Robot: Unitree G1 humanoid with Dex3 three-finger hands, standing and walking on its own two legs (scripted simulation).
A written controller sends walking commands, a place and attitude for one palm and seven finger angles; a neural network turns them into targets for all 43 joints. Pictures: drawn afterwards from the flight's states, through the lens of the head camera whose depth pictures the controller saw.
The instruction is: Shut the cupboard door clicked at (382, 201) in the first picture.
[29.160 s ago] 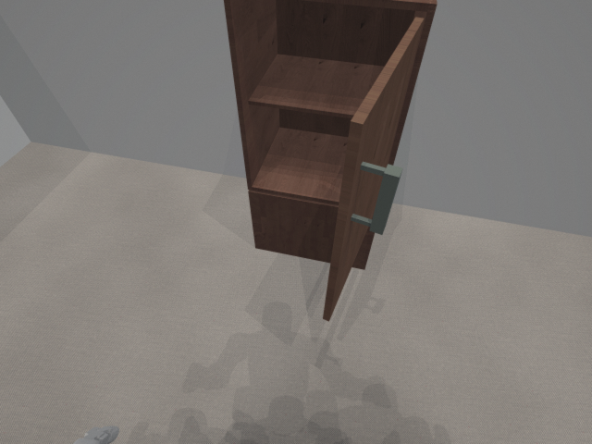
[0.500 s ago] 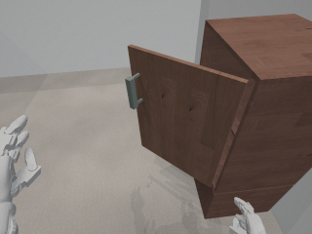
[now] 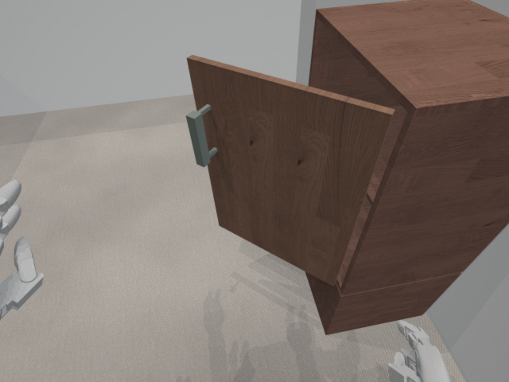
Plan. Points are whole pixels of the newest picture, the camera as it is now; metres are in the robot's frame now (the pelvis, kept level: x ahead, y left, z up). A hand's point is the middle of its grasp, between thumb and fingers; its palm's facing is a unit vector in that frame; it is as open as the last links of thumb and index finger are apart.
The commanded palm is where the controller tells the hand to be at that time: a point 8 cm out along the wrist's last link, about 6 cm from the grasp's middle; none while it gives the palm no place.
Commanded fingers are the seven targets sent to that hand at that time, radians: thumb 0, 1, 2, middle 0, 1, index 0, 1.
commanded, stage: step back with the hand held close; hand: left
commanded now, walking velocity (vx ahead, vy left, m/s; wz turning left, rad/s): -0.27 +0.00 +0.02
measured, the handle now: (204, 135) +0.64 +0.16 +0.03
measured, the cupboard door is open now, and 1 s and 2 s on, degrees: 47 47 47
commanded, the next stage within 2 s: stop stepping back and stand still in 1.34 s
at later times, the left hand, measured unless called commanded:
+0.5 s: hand out of the picture +0.12 +0.28 +0.16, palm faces +0.50 -0.75 -0.43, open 7.4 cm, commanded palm +0.06 +0.31 +0.18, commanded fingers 0.00 0.90 0.90 -0.20 -0.30 -0.20 -0.30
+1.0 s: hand out of the picture +0.05 +0.26 +0.17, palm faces +0.47 -0.79 -0.40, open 7.4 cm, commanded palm -0.02 +0.29 +0.18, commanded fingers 0.00 0.90 0.90 -0.20 -0.30 -0.20 -0.30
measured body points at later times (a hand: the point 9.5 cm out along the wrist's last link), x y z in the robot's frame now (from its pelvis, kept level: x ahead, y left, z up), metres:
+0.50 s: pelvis -0.08 +0.00 -0.02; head -0.08 +0.01 +0.43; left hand +0.09 +0.31 +0.19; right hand +0.09 -0.24 -0.10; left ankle -0.01 +0.08 -0.73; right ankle +0.01 -0.12 -0.74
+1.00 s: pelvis -0.15 -0.01 -0.01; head -0.11 +0.01 +0.44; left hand +0.02 +0.29 +0.19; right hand +0.05 -0.23 -0.09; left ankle -0.01 +0.09 -0.74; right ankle -0.20 -0.13 -0.74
